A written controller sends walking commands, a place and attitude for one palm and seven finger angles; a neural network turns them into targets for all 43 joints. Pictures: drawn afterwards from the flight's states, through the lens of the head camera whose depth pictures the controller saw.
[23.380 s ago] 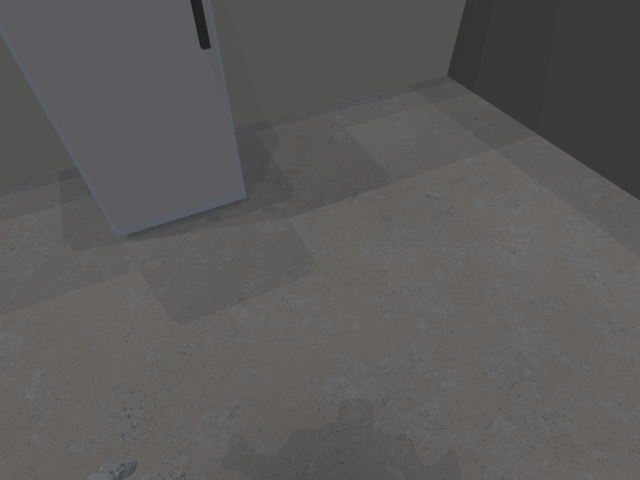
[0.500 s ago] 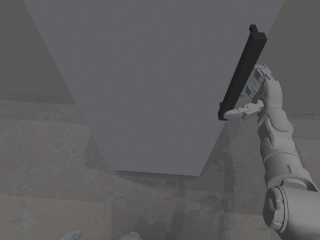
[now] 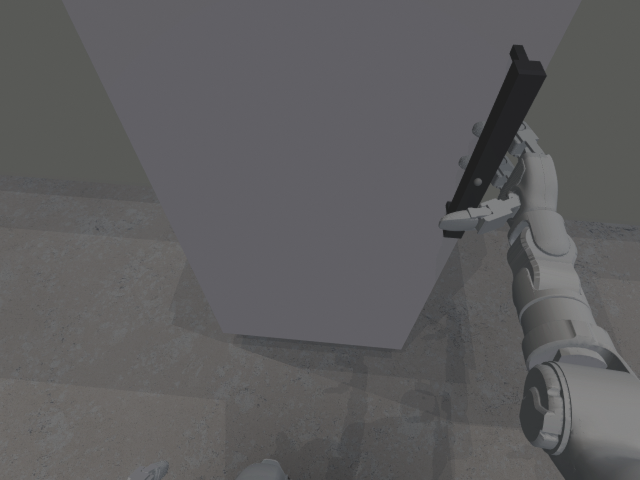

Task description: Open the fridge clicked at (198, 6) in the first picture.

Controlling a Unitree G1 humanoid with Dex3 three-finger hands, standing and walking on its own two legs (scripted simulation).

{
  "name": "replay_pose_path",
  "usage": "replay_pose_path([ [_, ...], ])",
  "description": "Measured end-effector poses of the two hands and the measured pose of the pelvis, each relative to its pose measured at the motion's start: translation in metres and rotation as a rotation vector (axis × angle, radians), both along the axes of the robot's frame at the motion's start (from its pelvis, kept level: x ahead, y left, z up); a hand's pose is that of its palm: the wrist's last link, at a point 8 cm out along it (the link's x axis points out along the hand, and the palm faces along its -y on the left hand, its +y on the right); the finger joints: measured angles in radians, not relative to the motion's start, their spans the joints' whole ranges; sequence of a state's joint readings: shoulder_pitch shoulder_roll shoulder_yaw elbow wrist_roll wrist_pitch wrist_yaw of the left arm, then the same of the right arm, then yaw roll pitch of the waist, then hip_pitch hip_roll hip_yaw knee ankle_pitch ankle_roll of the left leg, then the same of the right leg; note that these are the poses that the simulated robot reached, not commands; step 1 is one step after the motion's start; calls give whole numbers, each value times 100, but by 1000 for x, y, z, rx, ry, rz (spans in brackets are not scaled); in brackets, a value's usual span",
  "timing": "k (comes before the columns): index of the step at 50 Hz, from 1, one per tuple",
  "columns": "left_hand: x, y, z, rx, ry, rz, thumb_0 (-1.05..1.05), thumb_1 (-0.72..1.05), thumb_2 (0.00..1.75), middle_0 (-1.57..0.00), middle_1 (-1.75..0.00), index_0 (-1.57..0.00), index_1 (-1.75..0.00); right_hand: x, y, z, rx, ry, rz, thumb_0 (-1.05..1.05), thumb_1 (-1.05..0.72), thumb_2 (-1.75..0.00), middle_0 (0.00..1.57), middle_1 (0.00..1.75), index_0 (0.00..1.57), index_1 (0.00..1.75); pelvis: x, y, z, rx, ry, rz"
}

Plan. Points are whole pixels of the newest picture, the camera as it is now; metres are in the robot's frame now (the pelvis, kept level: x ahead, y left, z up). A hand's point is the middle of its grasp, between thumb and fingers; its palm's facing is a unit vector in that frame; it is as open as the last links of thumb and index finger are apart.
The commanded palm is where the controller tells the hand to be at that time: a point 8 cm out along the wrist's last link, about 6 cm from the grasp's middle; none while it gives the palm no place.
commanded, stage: slide the fingers in behind the handle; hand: right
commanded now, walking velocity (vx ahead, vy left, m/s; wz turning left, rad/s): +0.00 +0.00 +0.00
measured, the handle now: (479, 156) +0.52 -0.12 +0.12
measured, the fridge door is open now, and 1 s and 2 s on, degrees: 0 0 0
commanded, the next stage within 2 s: grip the handle and tug to test in 0.24 s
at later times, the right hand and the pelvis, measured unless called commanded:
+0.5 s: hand (482, 183) +0.47 -0.12 +0.13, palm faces -0.05 +1.00 +0.00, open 13.5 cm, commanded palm +0.44 -0.17 +0.13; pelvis +0.00 +0.00 +0.00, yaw +0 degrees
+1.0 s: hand (474, 181) +0.46 -0.11 +0.13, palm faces -0.06 +1.00 -0.01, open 6.4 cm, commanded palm +0.44 -0.16 +0.13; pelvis +0.00 +0.00 +0.00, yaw +0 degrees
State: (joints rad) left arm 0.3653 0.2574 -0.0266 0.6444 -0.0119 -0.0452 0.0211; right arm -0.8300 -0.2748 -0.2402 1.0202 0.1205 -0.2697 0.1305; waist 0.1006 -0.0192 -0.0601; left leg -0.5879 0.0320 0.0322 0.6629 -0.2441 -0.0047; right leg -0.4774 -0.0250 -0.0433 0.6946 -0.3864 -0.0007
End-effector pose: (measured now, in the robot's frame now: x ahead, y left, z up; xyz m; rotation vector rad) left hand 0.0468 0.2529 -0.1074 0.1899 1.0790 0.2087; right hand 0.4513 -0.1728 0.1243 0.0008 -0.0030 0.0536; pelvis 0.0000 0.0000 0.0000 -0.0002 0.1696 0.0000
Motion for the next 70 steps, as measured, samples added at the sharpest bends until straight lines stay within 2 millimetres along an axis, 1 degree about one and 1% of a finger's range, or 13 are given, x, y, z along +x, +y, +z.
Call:
replay_pose_path([
  [9, -3, 2, 0, 2, 12, 3, 1, 90, 90, -20, -30, -20, -30, -1, 0, 2, 3, -9, 2, -1, 50, -30, 30, 120, 30, 120, 1, 1, 1, 0, -1, 0],
  [19, 3, 6, 3, 14, -4, 1, 1, 90, 90, -20, -30, -20, -30, -3, -3, 1, 2, -7, -1, -1, 50, -30, 30, 120, 30, 120, 1, 2, 1, 1, -4, -2],
  [23, 5, 6, 3, 17, -8, -5, 1, 90, 90, -20, -30, -20, -30, -3, -5, 1, 3, -9, -1, -1, 46, -32, 31, 121, 30, 121, 1, 1, 1, 1, -3, -4],
  [27, 8, 5, 3, 11, -14, -8, 1, 90, 90, -20, -30, -20, -30, -5, -4, 4, -4, -18, 7, -1, 36, -36, 32, 122, 31, 122, 2, 1, 1, 2, -4, -5],
  [32, 12, 2, 2, -1, -21, -16, 1, 90, 90, -20, -30, -20, -30, -8, 2, 5, -4, -19, 15, -1, 17, -44, 34, 125, 33, 125, 3, 0, 2, 1, -10, -7],
  [41, 17, -2, 1, -15, -42, -21, 1, 90, 90, -20, -30, -20, -30, -9, 6, 6, -3, -12, -8, -1, -22, -61, 37, 130, 35, 129, 2, 1, 2, -2, -18, -3],
  [49, 13, 2, 2, -5, -30, -14, 1, 90, 90, -20, -30, -20, -30, -6, 6, 6, -5, -12, -3, 0, -59, -77, 39, 133, 37, 133, 1, 3, 2, -2, -16, -3],
  [57, 6, 7, 1, 6, -5, -11, 1, 90, 90, -20, -30, -20, -30, -6, 9, 6, -1, -14, 6, 0, -62, -82, 36, 136, 35, 136, 0, 4, 2, -3, -13, -5],
  [70, -1, 8, 1, 3, -14, 7, 1, 90, 90, -20, -30, -20, -30, -7, 11, 6, -3, -14, -1, 0, -63, -82, 35, 137, 33, 137, -3, 5, 2, -6, -15, 4],
])
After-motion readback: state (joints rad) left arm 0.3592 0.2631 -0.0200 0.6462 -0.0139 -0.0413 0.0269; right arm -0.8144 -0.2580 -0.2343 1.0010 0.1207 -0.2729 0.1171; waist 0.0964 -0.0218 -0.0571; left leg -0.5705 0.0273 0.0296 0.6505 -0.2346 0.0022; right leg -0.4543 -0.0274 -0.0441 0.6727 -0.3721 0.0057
